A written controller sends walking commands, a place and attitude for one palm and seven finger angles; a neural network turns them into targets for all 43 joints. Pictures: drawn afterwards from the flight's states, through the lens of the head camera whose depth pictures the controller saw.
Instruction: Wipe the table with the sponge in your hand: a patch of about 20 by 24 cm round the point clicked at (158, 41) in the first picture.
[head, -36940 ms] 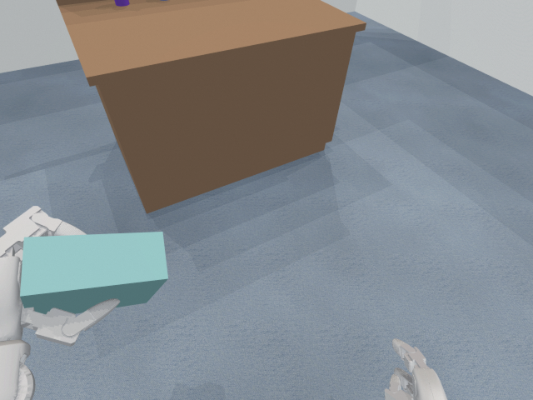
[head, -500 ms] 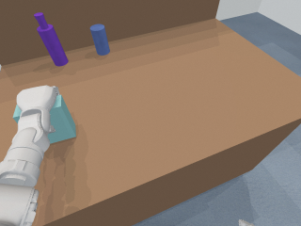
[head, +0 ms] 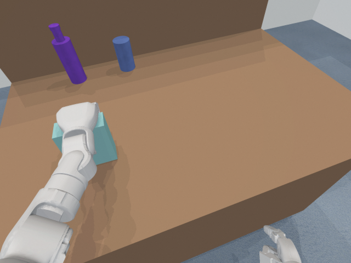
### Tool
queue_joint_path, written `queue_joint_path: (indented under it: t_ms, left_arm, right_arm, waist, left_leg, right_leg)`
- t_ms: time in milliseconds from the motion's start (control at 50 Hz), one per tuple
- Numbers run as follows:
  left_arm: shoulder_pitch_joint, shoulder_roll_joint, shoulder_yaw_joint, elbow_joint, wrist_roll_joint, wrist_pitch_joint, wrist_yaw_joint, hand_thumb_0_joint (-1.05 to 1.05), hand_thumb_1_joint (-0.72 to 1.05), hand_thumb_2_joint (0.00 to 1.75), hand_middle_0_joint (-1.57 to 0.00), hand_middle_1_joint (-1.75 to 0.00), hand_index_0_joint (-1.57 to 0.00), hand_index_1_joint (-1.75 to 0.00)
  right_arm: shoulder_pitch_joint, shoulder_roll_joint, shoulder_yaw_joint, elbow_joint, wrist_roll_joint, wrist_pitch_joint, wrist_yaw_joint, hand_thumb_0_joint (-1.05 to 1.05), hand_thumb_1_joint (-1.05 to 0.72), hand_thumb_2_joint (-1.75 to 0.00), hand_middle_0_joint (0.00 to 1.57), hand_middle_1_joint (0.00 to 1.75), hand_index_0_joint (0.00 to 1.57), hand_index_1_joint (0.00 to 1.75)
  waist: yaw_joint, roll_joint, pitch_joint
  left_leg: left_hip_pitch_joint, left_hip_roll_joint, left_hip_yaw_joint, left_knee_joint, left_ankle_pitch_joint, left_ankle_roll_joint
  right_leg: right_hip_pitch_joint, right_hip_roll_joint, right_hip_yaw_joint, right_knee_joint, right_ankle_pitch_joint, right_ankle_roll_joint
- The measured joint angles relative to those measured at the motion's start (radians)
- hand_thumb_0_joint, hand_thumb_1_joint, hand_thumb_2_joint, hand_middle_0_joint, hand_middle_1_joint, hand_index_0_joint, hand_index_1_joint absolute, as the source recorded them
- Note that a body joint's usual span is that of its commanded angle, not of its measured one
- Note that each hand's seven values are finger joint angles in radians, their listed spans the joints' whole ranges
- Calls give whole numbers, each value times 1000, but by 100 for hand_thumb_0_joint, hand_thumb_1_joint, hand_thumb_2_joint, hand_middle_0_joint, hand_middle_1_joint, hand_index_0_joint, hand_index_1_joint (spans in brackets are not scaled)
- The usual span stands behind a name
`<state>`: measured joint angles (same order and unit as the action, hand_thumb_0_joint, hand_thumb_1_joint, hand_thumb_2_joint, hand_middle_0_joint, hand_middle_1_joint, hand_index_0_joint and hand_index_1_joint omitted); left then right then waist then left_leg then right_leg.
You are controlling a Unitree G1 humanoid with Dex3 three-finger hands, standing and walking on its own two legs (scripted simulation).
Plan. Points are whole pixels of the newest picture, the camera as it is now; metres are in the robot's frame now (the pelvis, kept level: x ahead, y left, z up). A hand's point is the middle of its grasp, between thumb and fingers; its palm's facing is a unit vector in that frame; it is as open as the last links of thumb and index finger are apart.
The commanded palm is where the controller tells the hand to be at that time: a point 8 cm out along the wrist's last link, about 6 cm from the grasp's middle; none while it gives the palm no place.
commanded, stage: wipe back along the middle lane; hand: left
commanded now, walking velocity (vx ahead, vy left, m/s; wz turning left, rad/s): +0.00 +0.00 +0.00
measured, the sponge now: (90, 147) +0.38 +0.27 +0.02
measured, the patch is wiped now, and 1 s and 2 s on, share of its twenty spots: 0.45 0.55 0.60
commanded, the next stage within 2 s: slide across to the third lane in 1.66 s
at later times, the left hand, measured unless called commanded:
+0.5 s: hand (88, 145) +0.35 +0.25 +0.07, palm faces +0.00 -0.02 -1.00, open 10.1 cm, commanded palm +0.31 +0.23 +0.11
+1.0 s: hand (90, 162) +0.31 +0.23 +0.08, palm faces +0.06 -0.05 -1.00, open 10.1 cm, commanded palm +0.25 +0.20 +0.11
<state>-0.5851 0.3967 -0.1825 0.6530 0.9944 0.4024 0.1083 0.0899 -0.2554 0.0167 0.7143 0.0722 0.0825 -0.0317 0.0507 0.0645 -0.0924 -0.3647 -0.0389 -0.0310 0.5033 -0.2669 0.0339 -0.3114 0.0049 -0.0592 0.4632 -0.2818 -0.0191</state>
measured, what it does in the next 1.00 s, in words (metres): stands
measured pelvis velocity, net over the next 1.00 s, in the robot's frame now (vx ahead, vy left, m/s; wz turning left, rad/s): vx -0.01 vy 0.00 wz -0.03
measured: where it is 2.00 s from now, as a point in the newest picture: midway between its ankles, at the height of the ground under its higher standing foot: outside the picture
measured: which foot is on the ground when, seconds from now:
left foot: down 0.00-1.00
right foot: down 0.00-1.00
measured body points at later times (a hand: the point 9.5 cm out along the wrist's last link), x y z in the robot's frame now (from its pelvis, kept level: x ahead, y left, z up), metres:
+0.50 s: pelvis +0.00 -0.01 +0.00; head +0.00 -0.03 +0.45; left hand +0.35 +0.25 +0.13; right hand +0.18 -0.25 -0.10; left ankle -0.02 +0.10 -0.74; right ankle -0.04 -0.11 -0.74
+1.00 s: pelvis -0.01 +0.00 +0.00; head -0.02 -0.04 +0.45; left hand +0.30 +0.22 +0.13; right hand +0.22 -0.22 -0.09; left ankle -0.02 +0.10 -0.74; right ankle -0.04 -0.11 -0.74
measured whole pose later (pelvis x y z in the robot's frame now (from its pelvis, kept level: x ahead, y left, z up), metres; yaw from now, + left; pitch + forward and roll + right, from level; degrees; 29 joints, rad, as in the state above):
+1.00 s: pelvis -0.01 +0.00 +0.00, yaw -2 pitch +2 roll +0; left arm -0.17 0.35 -0.27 0.14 0.99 0.59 0.12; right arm 0.02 -0.27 0.03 0.67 0.09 0.14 0.01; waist 0.08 0.08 -0.09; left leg -0.25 -0.03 0.00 0.48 -0.27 0.03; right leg -0.22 0.01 -0.02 0.48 -0.29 -0.03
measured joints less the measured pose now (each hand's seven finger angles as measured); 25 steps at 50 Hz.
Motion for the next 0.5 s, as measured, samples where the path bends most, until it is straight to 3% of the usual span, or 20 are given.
queue_joint_path:
  t_ms: [220, 500]
  left_arm:
    - [138, 10, 14, -153, -17, 40, 4, 1, -51, 110, -71, -140, -71, -140]
    - [219, 3, -6, -242, -26, 93, 10, 2, -48, 109, -68, -142, -69, -142]
  right_arm:
    - [1, -20, 2, -14, 7, 36, 10, 1, -90, -90, 20, 30, 20, 30]
    - [-16, -25, 7, -26, 17, 50, 6, 1, -91, -90, 20, 30, 20, 30]
  waist:
    - [-9, 6, 5]
    - [-10, 5, 10]
  left_leg:
    - [47, 11, 13, -20, -2, -5]
    - [76, 13, 25, -35, 10, -6]
  right_leg:
    - [39, 10, 14, -15, 1, -6]
    - [57, 12, 27, -16, 11, -8]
